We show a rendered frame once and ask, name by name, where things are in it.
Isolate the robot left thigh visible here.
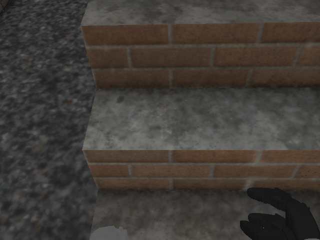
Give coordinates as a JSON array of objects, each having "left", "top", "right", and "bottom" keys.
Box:
[{"left": 89, "top": 225, "right": 128, "bottom": 240}]

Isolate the right robot hand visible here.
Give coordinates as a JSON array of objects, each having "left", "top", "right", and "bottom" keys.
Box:
[{"left": 240, "top": 187, "right": 320, "bottom": 240}]

